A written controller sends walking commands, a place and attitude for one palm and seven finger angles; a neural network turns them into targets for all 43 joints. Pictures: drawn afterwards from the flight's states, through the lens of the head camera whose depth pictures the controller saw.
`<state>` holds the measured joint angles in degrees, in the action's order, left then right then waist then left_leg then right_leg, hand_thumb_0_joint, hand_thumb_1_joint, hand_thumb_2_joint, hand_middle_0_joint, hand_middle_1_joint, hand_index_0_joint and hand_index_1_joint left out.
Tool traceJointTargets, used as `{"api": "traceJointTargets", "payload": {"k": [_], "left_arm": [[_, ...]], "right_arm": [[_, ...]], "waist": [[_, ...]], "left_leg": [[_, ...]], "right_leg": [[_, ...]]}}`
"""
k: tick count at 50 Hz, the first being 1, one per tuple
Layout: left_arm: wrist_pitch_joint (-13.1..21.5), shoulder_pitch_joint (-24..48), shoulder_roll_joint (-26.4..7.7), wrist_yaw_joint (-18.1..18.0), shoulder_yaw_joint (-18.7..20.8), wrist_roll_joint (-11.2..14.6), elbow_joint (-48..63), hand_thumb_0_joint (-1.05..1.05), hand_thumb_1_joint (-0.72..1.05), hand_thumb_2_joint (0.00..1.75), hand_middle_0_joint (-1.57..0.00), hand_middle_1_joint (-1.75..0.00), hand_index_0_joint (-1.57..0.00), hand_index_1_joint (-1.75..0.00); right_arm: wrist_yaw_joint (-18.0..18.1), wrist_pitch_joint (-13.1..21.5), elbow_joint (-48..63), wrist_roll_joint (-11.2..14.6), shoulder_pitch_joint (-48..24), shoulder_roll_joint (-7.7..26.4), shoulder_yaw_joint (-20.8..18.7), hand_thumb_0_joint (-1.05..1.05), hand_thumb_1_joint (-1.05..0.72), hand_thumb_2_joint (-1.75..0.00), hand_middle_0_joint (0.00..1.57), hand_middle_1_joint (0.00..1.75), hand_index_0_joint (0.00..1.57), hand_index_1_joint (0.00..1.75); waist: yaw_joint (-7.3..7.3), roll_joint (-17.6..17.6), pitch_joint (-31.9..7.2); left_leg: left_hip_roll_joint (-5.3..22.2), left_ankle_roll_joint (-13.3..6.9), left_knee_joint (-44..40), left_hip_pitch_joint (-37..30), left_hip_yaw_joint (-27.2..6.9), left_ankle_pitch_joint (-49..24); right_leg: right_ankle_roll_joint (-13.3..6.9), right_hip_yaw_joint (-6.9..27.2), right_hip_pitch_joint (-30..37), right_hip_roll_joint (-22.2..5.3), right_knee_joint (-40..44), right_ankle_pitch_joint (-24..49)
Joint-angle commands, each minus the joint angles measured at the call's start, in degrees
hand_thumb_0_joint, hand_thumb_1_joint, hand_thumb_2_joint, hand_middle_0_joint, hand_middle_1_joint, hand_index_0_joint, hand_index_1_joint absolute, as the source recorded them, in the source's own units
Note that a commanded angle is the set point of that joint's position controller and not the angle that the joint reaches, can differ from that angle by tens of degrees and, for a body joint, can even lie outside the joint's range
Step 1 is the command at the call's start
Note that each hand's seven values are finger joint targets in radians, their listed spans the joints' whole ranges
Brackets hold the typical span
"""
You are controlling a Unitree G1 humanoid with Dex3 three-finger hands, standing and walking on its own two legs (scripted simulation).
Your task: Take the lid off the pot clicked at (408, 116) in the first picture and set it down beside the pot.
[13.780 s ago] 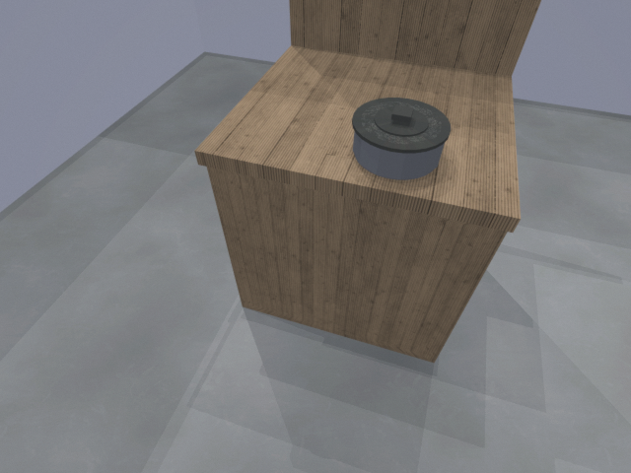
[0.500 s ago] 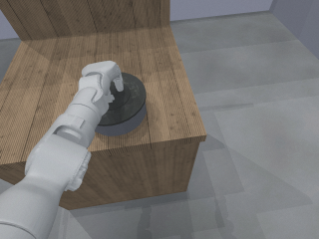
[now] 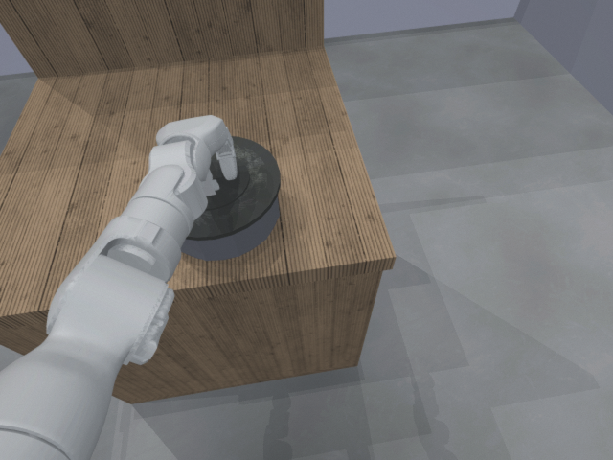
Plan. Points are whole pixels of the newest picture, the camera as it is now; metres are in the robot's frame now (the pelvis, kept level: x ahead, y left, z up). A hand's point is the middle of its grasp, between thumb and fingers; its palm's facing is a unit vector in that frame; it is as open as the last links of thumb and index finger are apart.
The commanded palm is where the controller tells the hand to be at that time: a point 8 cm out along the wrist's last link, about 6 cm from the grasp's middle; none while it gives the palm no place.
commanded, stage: lift the lid straight up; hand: left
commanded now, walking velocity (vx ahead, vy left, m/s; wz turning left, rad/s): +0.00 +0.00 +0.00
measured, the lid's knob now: (209, 172) +0.52 +0.11 +0.06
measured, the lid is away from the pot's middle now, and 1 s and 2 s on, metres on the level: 0.00 0.01 0.01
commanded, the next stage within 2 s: move the lid sideways beside the pot in 1.88 s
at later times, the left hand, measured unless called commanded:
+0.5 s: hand (200, 147) +0.50 +0.11 +0.13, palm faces -0.33 -0.10 -0.94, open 5.1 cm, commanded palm +0.50 +0.11 +0.20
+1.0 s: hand (194, 126) +0.49 +0.10 +0.17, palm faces -0.29 -0.09 -0.95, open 5.0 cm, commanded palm +0.49 +0.11 +0.24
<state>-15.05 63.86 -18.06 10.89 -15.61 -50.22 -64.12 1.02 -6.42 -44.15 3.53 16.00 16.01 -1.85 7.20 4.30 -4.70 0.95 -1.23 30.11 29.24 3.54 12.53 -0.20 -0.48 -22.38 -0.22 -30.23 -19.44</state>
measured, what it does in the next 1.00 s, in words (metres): stands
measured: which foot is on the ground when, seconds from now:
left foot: down 0.00-1.00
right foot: down 0.00-1.00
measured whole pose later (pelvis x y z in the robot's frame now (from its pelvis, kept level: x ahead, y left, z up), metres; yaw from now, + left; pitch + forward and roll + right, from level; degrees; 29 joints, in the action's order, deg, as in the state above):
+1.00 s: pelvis +0.00 -0.01 +0.00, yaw +1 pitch +9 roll +0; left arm -19.5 71.9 -18.6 18.1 -16.3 -50.9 -61.9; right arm 0.5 -5.0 -42.5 3.8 12.8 16.2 -0.5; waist 6.1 4.8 -4.4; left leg 0.3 -1.0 27.5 25.3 2.6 11.2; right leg -0.5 -1.4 -18.6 -0.6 -28.6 -19.0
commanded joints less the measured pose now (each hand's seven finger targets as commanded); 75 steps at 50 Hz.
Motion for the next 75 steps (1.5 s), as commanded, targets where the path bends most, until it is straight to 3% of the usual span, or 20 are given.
{"api": "traceJointTargets", "payload": {"k": [1,6,7,11,18,22,26,29,32,34,37,40,43,50,51,56,58,62,69,75], "left_arm": [[0.38,36.06,-14.31,-3.38,4.64,-0.81,13.12,0.00,0.69,0.98,-0.69,-1.03,-1.03,-1.17],[-0.17,37.56,-13.68,-2.89,3.22,-1.41,12.90,0.00,0.70,0.98,-0.69,-1.03,-1.04,-1.17],[0.01,38.70,-16.69,-2.96,5.21,-2.01,13.97,0.00,0.70,0.98,-0.69,-1.03,-1.04,-1.17],[-0.47,37.34,-12.53,-1.65,2.26,-1.58,12.40,0.00,0.70,0.98,-0.69,-1.03,-1.04,-1.17],[-0.71,39.49,-13.51,-0.13,2.64,-1.44,12.24,0.00,0.70,0.98,-0.69,-1.03,-1.04,-1.17],[0.28,40.08,-17.26,0.12,5.57,-2.04,16.36,0.00,0.70,0.98,-0.69,-1.03,-1.04,-1.17],[-1.35,36.16,-11.66,0.46,2.22,-2.11,13.13,0.00,0.70,0.98,-0.69,-1.03,-1.04,-1.17],[-3.10,37.80,-13.32,0.49,3.71,-1.67,12.85,0.00,0.70,0.98,-0.69,-1.03,-1.04,-1.17],[-2.08,42.43,-15.27,1.03,4.59,-1.62,18.98,0.00,0.70,0.98,-0.69,-1.03,-1.04,-1.17],[-2.42,42.75,-12.46,1.53,1.88,-2.15,18.03,0.00,0.70,0.98,-0.69,-1.03,-1.04,-1.17],[-2.84,42.43,-15.20,1.76,4.11,-2.38,17.11,0.00,0.70,0.98,-0.69,-1.03,-1.04,-1.17],[-4.08,41.93,-13.73,2.34,2.70,-1.38,13.36,0.00,0.70,0.98,-0.69,-1.03,-1.04,-1.17],[-3.88,44.59,-15.37,2.83,3.41,-1.87,16.58,0.00,0.70,0.98,-0.69,-1.03,-1.04,-1.17],[-5.02,43.95,-14.23,4.84,2.07,-2.18,12.84,0.00,0.70,0.98,-0.69,-1.03,-1.04,-1.17],[-4.25,45.22,-13.26,5.40,1.73,-1.54,15.21,0.00,0.70,0.98,-0.69,-1.03,-1.04,-1.17],[-3.28,47.62,-15.12,6.23,2.23,-1.69,16.06,0.00,0.70,0.98,-0.69,-1.03,-1.04,-1.17],[-3.29,47.03,-19.15,5.99,4.73,-2.55,14.48,0.00,0.70,0.98,-0.69,-1.03,-1.04,-1.17],[-3.81,48.17,-13.87,6.54,0.62,-2.46,13.23,0.00,0.70,0.98,-0.69,-1.03,-1.04,-1.17],[-3.65,53.36,-15.90,7.60,1.68,-2.83,15.65,0.00,0.70,0.98,-0.69,-1.03,-1.04,-1.17],[-3.72,53.94,-16.86,8.39,2.61,-2.61,14.72,0.00,0.70,0.98,-0.69,-1.03,-1.04,-1.17]], "right_arm": [[0.65,2.54,4.30,0.14,2.56,8.13,-2.28,0.00,-0.90,-0.90,0.20,0.30,0.20,0.30],[0.85,3.65,4.26,0.33,2.53,7.91,-2.14,0.00,-0.90,-0.90,0.20,0.30,0.20,0.30],[0.78,3.78,4.22,0.37,2.76,8.34,-2.10,0.00,-0.90,-0.90,0.20,0.30,0.20,0.30],[0.50,4.03,4.35,0.36,2.73,8.01,-2.15,0.00,-0.90,-0.90,0.20,0.30,0.20,0.30],[0.43,4.20,4.28,0.32,2.47,8.39,-2.13,0.00,-0.90,-0.90,0.20,0.30,0.20,0.30],[0.22,4.57,5.10,-0.12,2.30,8.11,-2.28,0.00,-0.90,-0.90,0.20,0.30,0.20,0.30],[-0.43,3.78,5.07,-0.03,1.61,7.87,-2.45,0.00,-0.90,-0.90,0.20,0.30,0.20,0.30],[-0.96,3.07,5.31,0.08,0.50,8.17,-2.23,0.00,-0.90,-0.90,0.20,0.30,0.20,0.30],[-0.85,3.50,6.29,-0.08,-0.30,7.87,-2.26,0.00,-0.90,-0.90,0.20,0.30,0.20,0.30],[-0.77,3.45,6.09,0.02,-0.59,7.50,-2.05,0.00,-0.90,-0.90,0.20,0.30,0.20,0.30],[-0.64,3.25,5.87,0.05,-0.60,7.89,-2.05,0.00,-0.90,-0.90,0.20,0.30,0.20,0.30],[-0.27,3.18,5.71,0.34,-1.44,7.87,-1.49,0.00,-0.90,-0.90,0.20,0.30,0.20,0.30],[-0.28,3.47,6.41,0.26,-2.04,7.85,-1.33,0.00,-0.90,-0.90,0.20,0.30,0.20,0.30],[-0.12,2.98,6.40,0.55,-2.44,8.05,-0.97,0.00,-0.90,-0.90,0.20,0.30,0.20,0.30],[-0.08,3.31,6.99,0.30,-2.52,7.73,-0.98,0.00,-0.90,-0.90,0.20,0.30,0.20,0.30],[0.47,4.14,6.85,0.35,-1.82,7.78,-0.90,0.00,-0.90,-0.90,0.20,0.30,0.20,0.30],[0.67,4.47,6.83,0.31,-1.84,8.10,-0.84,0.00,-0.90,-0.90,0.20,0.30,0.20,0.30],[0.45,4.93,6.27,0.64,-1.52,8.19,-0.86,0.00,-0.90,-0.90,0.20,0.30,0.20,0.30],[0.28,5.99,6.10,0.33,-0.49,8.34,-1.01,0.00,-0.90,-0.90,0.20,0.30,0.20,0.30],[0.42,6.85,6.28,0.18,-0.14,8.39,-1.11,0.00,-0.90,-0.90,0.20,0.30,0.20,0.30]], "waist": [[1.31,-5.49,-27.16],[1.61,-4.46,-26.00],[1.36,-4.08,-26.72],[1.50,-3.09,-26.30],[1.80,-5.03,-26.80],[0.74,-3.44,-30.27],[0.55,-5.45,-26.35],[0.25,-6.30,-25.13],[0.16,-3.47,-30.38],[0.64,-4.21,-29.43],[0.31,-5.95,-28.21],[0.67,-9.07,-25.06],[0.22,-7.00,-27.26],[0.51,-8.01,-22.86],[0.14,-6.92,-25.24],[0.36,-7.88,-25.73],[0.09,-8.02,-25.56],[0.66,-6.90,-22.81],[0.78,-4.08,-27.11],[0.46,-6.98,-26.99]], "left_leg": [[-2.50,-3.83,1.28,-24.19,-1.85,-18.61],[-2.62,-3.90,1.07,-24.23,-1.58,-18.07],[-2.48,-3.76,1.00,-24.97,-2.12,-18.35],[-2.55,-3.69,1.20,-25.76,-2.09,-20.17],[-2.96,-3.92,1.28,-26.03,-2.30,-20.69],[-3.08,-3.97,2.05,-28.64,-2.72,-26.19],[-2.80,-3.81,1.78,-27.25,-2.41,-27.71],[-3.12,-3.57,1.21,-25.87,-2.44,-23.56],[-3.20,-3.78,1.87,-29.72,-2.97,-27.02],[-3.22,-3.73,1.72,-30.09,-3.37,-27.33],[-3.16,-3.78,1.30,-28.84,-2.90,-25.50],[-3.75,-3.84,0.20,-25.15,-2.10,-20.45],[-3.91,-3.85,0.18,-26.49,-2.23,-21.13],[-3.79,-3.76,-0.95,-24.45,-2.18,-17.33],[-3.91,-3.82,-0.72,-25.51,-2.28,-19.02],[-3.93,-4.13,-1.16,-26.29,-2.66,-18.17],[-4.21,-4.15,-1.33,-25.83,-2.61,-17.06],[-3.78,-3.88,-1.61,-26.33,-3.01,-17.26],[-3.73,-3.66,-1.56,-29.86,-4.07,-19.07],[-4.14,-3.93,-1.56,-29.09,-3.75,-19.95]], "right_leg": [[-0.87,-1.35,1.48,2.55,3.20,29.76],[-0.80,-1.26,1.02,2.44,3.55,29.70],[-0.89,-1.34,1.24,2.61,3.26,29.83],[-1.01,-1.62,0.15,2.57,3.35,29.93],[-0.76,-1.53,0.91,2.63,3.39,31.61],[-0.83,-1.02,3.08,2.54,2.98,35.77],[-0.90,-1.85,1.20,2.62,3.29,35.23],[-0.96,-2.01,1.74,2.71,3.23,33.54],[-0.98,-1.42,3.38,2.41,2.82,35.99],[-0.95,-1.77,2.31,2.60,2.87,35.10],[-0.95,-1.57,3.11,2.50,3.35,34.88],[-0.66,-1.46,3.88,2.18,3.86,34.13],[-0.72,-1.17,4.90,1.91,3.68,34.95],[-0.83,-1.41,3.68,1.82,4.77,31.38],[-1.01,-1.34,4.88,1.63,4.57,32.94],[-0.88,-1.18,5.41,1.68,5.31,32.11],[-0.73,-0.74,6.07,1.78,5.42,31.83],[-0.91,-1.59,3.04,2.03,5.56,29.79],[-1.15,-1.64,2.96,2.31,5.39,29.24],[-0.92,-1.50,4.36,2.31,5.72,31.66]]}}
